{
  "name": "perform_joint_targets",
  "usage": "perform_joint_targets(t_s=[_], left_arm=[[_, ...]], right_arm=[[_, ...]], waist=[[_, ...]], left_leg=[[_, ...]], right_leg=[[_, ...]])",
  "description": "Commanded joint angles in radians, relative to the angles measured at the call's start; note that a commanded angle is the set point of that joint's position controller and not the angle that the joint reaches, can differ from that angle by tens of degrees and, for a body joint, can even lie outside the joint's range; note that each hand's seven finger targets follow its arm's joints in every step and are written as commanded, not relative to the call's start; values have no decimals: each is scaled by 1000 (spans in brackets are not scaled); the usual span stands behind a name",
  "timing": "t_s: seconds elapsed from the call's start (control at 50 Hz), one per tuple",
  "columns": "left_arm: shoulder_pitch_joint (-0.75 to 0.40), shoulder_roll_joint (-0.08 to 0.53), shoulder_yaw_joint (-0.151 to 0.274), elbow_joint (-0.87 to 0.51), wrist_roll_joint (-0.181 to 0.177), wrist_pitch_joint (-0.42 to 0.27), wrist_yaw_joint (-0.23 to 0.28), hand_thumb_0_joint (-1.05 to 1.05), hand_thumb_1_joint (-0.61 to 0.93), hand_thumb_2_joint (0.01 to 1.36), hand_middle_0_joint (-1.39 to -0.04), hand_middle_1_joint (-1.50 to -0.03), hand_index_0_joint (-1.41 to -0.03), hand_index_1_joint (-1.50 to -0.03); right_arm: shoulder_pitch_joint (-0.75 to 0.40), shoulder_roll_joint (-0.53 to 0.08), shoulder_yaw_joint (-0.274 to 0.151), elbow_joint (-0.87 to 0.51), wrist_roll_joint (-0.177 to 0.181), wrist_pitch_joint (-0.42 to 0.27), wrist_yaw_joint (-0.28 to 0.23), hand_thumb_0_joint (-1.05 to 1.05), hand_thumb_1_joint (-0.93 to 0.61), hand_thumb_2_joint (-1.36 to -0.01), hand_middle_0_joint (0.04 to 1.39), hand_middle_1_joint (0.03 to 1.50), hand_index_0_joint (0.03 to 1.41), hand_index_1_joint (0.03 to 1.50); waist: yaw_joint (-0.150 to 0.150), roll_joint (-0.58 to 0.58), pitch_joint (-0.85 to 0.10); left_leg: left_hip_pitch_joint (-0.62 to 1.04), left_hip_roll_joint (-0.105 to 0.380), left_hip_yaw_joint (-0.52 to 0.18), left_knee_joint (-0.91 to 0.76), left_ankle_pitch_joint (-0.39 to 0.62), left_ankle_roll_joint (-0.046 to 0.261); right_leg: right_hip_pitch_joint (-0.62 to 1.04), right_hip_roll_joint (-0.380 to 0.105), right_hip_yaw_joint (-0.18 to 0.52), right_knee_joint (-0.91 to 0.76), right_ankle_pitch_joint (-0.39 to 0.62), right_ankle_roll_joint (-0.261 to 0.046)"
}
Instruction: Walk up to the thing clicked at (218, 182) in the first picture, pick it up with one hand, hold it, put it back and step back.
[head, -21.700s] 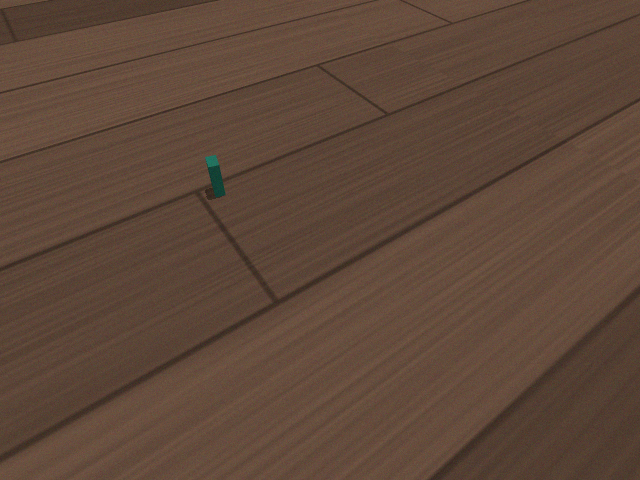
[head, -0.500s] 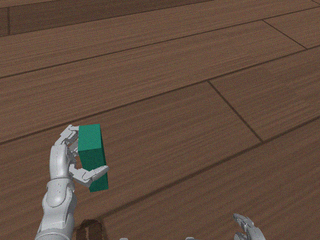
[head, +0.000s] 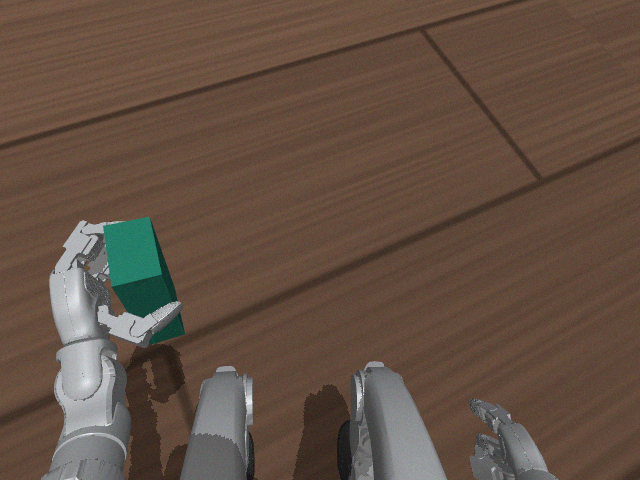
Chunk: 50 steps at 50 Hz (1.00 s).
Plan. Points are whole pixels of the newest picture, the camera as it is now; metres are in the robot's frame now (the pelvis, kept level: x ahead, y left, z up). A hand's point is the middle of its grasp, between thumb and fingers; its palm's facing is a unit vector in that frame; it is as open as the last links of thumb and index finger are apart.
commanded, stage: crouch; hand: left
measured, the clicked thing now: (149, 287) +0.36 +0.20 -0.05
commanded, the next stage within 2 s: lower in 1.10 s
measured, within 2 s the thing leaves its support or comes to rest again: neither
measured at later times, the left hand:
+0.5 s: hand (159, 330) +0.34 +0.23 -0.22, palm faces +0.29 -0.95 -0.04, open 11.7 cm
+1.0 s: hand (168, 342) +0.34 +0.24 -0.31, palm faces +0.27 -0.96 -0.04, open 11.7 cm
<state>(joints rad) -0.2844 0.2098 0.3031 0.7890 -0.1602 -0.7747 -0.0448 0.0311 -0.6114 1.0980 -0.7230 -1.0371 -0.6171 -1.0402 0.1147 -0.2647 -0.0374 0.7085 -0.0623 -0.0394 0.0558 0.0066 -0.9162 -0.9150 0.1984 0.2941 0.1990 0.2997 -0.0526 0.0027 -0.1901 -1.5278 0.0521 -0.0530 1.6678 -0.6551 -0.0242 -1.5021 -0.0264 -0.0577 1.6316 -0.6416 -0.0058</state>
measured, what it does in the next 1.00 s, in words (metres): lowers itself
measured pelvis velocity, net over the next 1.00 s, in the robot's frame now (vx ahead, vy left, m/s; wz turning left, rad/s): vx -0.04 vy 0.00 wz -0.06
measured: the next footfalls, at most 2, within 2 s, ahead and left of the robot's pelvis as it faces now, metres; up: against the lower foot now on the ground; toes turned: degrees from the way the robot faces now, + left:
none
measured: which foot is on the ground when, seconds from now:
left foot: down 0.00-1.00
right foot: down 0.00-1.00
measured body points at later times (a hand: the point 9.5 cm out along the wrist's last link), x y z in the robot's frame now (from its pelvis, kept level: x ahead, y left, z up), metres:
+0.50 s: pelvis -0.04 +0.00 -0.16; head +0.16 +0.04 +0.24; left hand +0.32 +0.28 -0.21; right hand +0.12 -0.26 -0.30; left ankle +0.05 +0.13 -0.53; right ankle +0.05 -0.12 -0.53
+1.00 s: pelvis -0.04 +0.00 -0.23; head +0.17 +0.05 +0.16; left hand +0.32 +0.29 -0.30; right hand +0.11 -0.27 -0.36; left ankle +0.05 +0.13 -0.53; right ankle +0.05 -0.12 -0.53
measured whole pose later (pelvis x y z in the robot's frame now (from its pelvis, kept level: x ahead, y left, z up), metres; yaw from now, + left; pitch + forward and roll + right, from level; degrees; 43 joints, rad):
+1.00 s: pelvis -0.04 +0.00 -0.23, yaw -4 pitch +29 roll -5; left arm -0.41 0.33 0.46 0.92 -0.17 -0.87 -0.13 0.03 -0.61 1.10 -0.72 -1.04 -0.62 -1.04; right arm -0.03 -0.29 0.04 0.77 -0.13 -0.03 0.09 0.00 -0.92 -0.92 0.20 0.29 0.20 0.30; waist -0.08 -0.05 -0.03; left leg -2.23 0.03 -0.13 2.42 -0.70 -0.03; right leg -2.19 -0.03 -0.07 2.36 -0.67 0.00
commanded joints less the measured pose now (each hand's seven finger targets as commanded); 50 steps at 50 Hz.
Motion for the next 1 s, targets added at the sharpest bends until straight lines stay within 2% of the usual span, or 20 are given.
perform_joint_targets(t_s=[0.0,0.04,0.08,0.1,0.12,0.24,0.32,0.36,0.4,0.42,0.54,0.58,0.76,0.78,0.8,0.82,0.84,0.9,0.94,0.98], left_arm=[[-251,190,83,-254,-32,-136,-4,0,13,1290,-1280,-1403,-1272,-1432],[-273,186,78,-248,-27,-146,-6,0,24,1289,-1291,-1400,-1280,-1431],[-266,213,113,-234,-26,-155,-5,0,31,1281,-1289,-1400,-1281,-1428],[-232,162,81,-158,-26,-152,-9,0,37,1278,-1296,-1400,-1286,-1428],[-291,206,118,-233,-26,-168,-5,0,47,1284,-1296,-1400,-1286,-1428],[-348,226,110,-221,-15,-188,-15,0,41,1306,-1329,-1445,-1324,-1470],[-373,252,141,-229,-17,-189,-19,0,24,1301,-1318,-1439,-1309,-1468],[-350,261,153,-212,-19,-182,-23,0,24,1297,-1313,-1434,-1303,-1463],[-338,243,140,-172,-22,-176,-31,0,10,1282,-1297,-1417,-1286,-1448],[-323,243,156,-151,-23,-174,-33,0,11,1289,-1308,-1431,-1299,-1459],[-384,289,177,-148,-23,-180,-57,0,21,1294,-1307,-1438,-1306,-1460],[-360,265,173,-117,-28,-180,-62,0,25,1308,-1302,-1443,-1301,-1466],[-365,308,197,-143,-39,-199,-81,0,16,1273,-1291,-1422,-1292,-1442],[-350,331,227,-112,-40,-195,-81,0,36,1285,-1282,-1419,-1278,-1442],[-347,304,193,-101,-37,-194,-86,0,42,1270,-1274,-1409,-1272,-1429],[-392,312,190,-146,-36,-202,-83,0,49,1276,-1276,-1413,-1275,-1434],[-330,299,201,-72,-37,-195,-85,0,45,1265,-1279,-1409,-1277,-1429],[-351,333,212,-128,-35,-205,-87,0,38,1275,-1272,-1409,-1271,-1430],[-330,305,188,-90,-37,-201,-91,0,45,1262,-1286,-1411,-1285,-1430],[-339,309,198,-116,-45,-206,-90,0,28,1277,-1281,-1419,-1280,-1440]], right_arm=[[35,-173,-57,-72,-6,-30,4,0,-932,-919,199,300,199,300],[35,-171,-53,-64,-11,-30,7,0,-935,-920,200,300,199,300],[22,-170,-52,-58,-15,-31,7,0,-937,-919,200,300,199,300],[16,-173,-49,-60,-15,-32,12,0,-937,-920,200,300,199,300],[9,-173,-50,-55,-19,-33,13,0,-935,-919,200,300,199,300],[-6,-180,-39,-31,-29,-38,11,0,-933,-919,200,300,199,300],[1,-190,-37,-22,-35,-37,11,0,-935,-920,200,300,199,300],[-5,-191,-34,-19,-34,-35,12,0,-932,-919,200,300,199,300],[-15,-189,-29,-18,-34,-32,10,0,-932,-919,200,300,199,300],[-11,-194,-30,-14,-35,-32,10,0,-929,-917,200,300,199,300],[-31,-202,-21,-12,-37,-28,13,0,-918,-912,200,300,199,300],[-28,-207,-15,-7,-39,-27,15,0,-921,-914,200,300,199,300],[-37,-221,-2,2,-52,-21,16,0,-922,-913,200,300,199,300],[-32,-228,-2,7,-52,-21,14,0,-920,-914,200,300,199,300],[-42,-226,2,8,-55,-20,15,0,-922,-914,200,300,199,300],[-41,-227,5,3,-57,-19,16,0,-919,-913,200,300,199,300],[-44,-231,7,7,-58,-18,16,0,-921,-913,200,300,199,300],[-49,-245,12,1,-66,-11,20,0,-916,-912,200,300,199,300],[-56,-245,16,8,-66,-11,23,0,-916,-911,200,300,199,300],[-55,-253,21,3,-72,-11,26,0,-920,-913,200,300,199,300]], waist=[[24,72,-590],[8,63,-615],[18,48,-605],[8,36,-592],[21,70,-608],[4,132,-628],[4,137,-658],[16,137,-651],[4,117,-611],[7,108,-607],[1,118,-550],[2,118,-552],[0,115,-572],[10,102,-574],[-2,101,-548],[-11,114,-547],[-2,99,-529],[-7,146,-542],[-7,140,-511],[-15,148,-527]], left_leg=[[254,-47,-4,-78,303,35],[193,-47,-1,-24,305,37],[116,-47,8,15,243,39],[102,-46,3,29,234,37],[92,-45,4,40,203,32],[46,-44,1,124,143,20],[-3,-46,12,191,136,22],[-31,-47,16,210,129,22],[-90,-49,21,239,92,25],[-103,-49,18,251,99,26],[-199,-52,25,309,2,30],[-194,-51,17,325,30,27],[-267,-53,26,425,65,30],[-275,-53,29,442,76,32],[-287,-52,27,448,72,32],[-296,-53,22,449,59,32],[-295,-52,20,451,64,30],[-266,-50,6,458,80,24],[-279,-50,4,466,72,22],[-260,-48,-6,482,98,20]], right_leg=[[190,39,46,-81,295,-24],[178,37,52,-38,301,-21],[155,36,65,-17,246,-17],[119,38,53,6,229,-20],[74,40,47,33,194,-26],[-80,42,14,157,139,-36],[-104,39,4,218,141,-33],[-130,41,-2,245,137,-35],[-150,42,-6,266,109,-32],[-164,41,-12,280,119,-32],[-248,42,-25,338,42,-31],[-265,42,-35,373,69,-31],[-259,46,-29,437,107,-27],[-255,47,-26,442,116,-25],[-272,48,-30,449,114,-25],[-277,47,-33,451,105,-26],[-286,49,-38,458,106,-26],[-310,49,-55,487,120,-28],[-335,51,-60,499,111,-30],[-335,51,-68,510,138,-29]])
